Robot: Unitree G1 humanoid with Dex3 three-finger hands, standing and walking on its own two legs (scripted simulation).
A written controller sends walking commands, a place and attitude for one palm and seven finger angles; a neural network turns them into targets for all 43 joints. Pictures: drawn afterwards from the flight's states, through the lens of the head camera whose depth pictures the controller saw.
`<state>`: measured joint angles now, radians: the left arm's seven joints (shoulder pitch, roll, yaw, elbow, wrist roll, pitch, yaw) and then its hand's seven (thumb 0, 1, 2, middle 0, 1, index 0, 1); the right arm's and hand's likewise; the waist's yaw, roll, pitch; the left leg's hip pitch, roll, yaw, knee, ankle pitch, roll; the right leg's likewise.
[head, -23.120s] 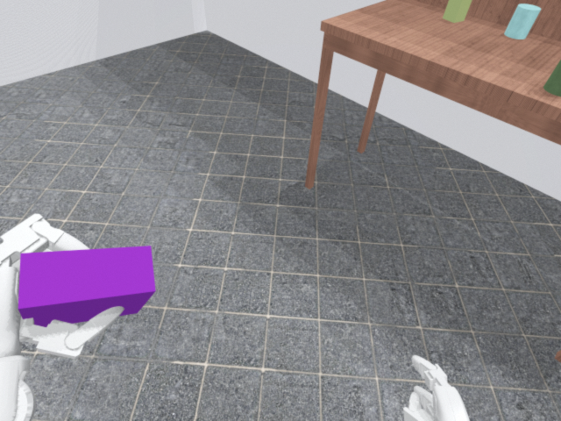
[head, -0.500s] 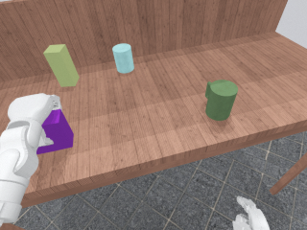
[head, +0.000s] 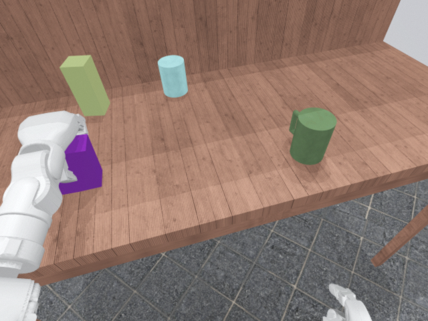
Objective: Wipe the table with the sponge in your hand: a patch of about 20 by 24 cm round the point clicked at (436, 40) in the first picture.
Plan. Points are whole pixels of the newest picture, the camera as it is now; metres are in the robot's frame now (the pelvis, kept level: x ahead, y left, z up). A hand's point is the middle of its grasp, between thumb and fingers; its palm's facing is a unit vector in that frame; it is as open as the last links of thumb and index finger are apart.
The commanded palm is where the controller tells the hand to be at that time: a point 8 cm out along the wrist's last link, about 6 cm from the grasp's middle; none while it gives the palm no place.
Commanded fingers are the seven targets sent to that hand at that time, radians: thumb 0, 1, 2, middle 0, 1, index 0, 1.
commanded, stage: wipe forward along the first lane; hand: left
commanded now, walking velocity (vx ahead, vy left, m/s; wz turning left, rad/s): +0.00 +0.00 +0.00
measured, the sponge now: (69, 172) +0.35 +0.33 +0.09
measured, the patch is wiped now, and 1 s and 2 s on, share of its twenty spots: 0.20 0.25 0.35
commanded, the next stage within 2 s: slide across to the middle lane in 0.56 s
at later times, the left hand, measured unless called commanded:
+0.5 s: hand (70, 136) +0.41 +0.34 +0.13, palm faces -0.10 +0.03 -0.99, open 9.3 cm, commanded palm +0.40 +0.33 +0.15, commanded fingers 0.00 0.10 1.30 -1.20 -1.60 -1.20 -1.60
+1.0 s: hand (76, 128) +0.43 +0.34 +0.14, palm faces -0.09 +0.04 -1.00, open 9.3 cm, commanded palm +0.42 +0.32 +0.18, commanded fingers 0.00 0.10 1.30 -1.20 -1.60 -1.20 -1.60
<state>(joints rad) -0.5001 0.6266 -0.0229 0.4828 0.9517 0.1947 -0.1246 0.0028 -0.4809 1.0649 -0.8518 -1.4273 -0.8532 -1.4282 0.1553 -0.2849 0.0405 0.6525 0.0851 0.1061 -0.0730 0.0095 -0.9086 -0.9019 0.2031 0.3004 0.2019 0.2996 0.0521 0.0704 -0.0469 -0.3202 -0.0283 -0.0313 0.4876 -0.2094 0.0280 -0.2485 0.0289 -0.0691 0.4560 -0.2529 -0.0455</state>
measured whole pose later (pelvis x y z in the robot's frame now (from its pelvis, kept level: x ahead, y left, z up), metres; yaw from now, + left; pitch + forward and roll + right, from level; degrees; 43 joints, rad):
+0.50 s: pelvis +0.01 +0.01 +0.00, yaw -1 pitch +7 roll -1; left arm -0.69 0.68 -0.01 0.78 1.01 0.07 -0.09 0.01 -0.50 1.08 -0.86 -1.41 -0.86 -1.42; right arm 0.27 -0.30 0.00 0.69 0.08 0.16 -0.06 0.01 -0.91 -0.90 0.20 0.30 0.20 0.30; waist 0.01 0.06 -0.08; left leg -0.41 -0.03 -0.02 0.52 -0.23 0.04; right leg -0.33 0.03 -0.06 0.47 -0.26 -0.04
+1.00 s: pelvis +0.02 +0.01 +0.00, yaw -1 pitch +7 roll -1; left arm -0.74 0.69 -0.05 0.83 0.98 0.06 -0.06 0.01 -0.49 1.08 -0.84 -1.43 -0.84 -1.45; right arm 0.28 -0.30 -0.01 0.69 0.09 0.15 -0.06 0.01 -0.91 -0.90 0.20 0.30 0.20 0.30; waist 0.00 0.06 -0.08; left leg -0.39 -0.03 -0.02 0.50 -0.23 0.04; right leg -0.30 0.03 -0.05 0.43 -0.25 -0.03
